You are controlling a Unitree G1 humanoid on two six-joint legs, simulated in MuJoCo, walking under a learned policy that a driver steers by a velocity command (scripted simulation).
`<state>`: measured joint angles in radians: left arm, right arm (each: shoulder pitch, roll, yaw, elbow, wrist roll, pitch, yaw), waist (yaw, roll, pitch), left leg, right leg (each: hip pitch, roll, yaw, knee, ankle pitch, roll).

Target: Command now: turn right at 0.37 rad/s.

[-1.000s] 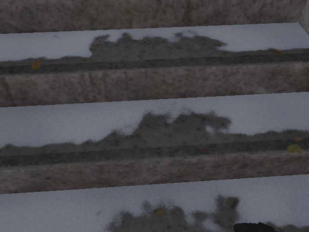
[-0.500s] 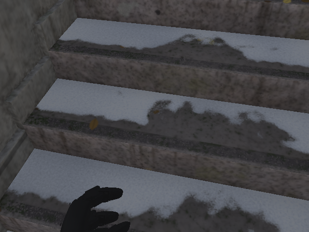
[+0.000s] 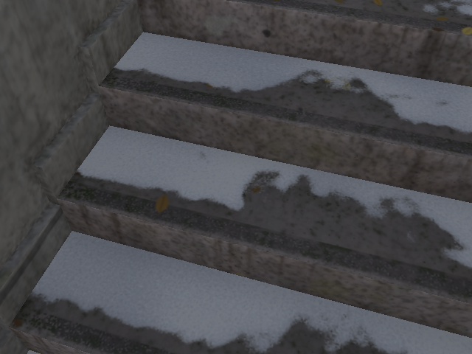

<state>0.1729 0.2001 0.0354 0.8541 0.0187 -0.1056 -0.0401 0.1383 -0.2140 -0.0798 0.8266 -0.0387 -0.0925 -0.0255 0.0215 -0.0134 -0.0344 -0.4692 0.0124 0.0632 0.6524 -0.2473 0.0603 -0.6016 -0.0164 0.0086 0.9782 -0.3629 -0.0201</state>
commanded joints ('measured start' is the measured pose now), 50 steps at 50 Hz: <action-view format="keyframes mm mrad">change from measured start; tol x16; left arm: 1 21 61 14 -60 -1 -8 36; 16 80 338 110 -171 0 -57 23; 50 -6 74 7 -183 -15 38 -14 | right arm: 1 -66 -135 -34 -116 -28 -48 -20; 13 -251 -181 -26 -230 11 -32 8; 50 -29 -9 83 -235 21 -6 107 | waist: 1 -21 65 -131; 12 21 113 -71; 16 49 -282 -71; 21 -27 8 -104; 50 -38 72 -37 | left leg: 1 267 328 -452 -338 67 226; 8 322 253 -135 -358 5 139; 13 33 262 -36 -242 -171 63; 16 -378 -43 -68 282 -271 -132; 20 -423 -21 -232 776 -91 -147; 28 -459 -18 -205 676 -50 -210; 36 -81 -6 -62 124 -190 -166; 38 79 -1 -46 -174 56 -123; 41 390 184 -286 -147 426 180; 50 392 163 -278 -256 -227 72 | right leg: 1 -312 21 190 616 2 24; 8 -201 -2 31 103 -19 144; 13 333 5 -21 -319 188 8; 15 534 -145 325 -593 356 -273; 16 541 -209 573 -672 99 -371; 21 289 -175 501 -613 93 -277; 39 216 -81 473 -481 245 -198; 41 103 62 204 -387 149 5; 50 -1 24 145 -392 27 21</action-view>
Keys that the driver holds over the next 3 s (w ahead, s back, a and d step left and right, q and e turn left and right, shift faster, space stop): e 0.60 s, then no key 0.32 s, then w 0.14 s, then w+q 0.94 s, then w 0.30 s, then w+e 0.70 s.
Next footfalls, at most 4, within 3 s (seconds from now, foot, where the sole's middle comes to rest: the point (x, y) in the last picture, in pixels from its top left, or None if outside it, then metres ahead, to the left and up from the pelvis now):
0.28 right None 0.06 -0.13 -0.75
0.78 left None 0.14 0.07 -0.75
1.62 left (284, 348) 0.47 -0.08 -0.60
2.04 right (381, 232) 0.71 -0.32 -0.45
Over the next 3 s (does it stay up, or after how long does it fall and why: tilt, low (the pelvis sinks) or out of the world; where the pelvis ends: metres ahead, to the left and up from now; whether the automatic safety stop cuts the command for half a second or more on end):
stays up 1.10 -0.16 0.46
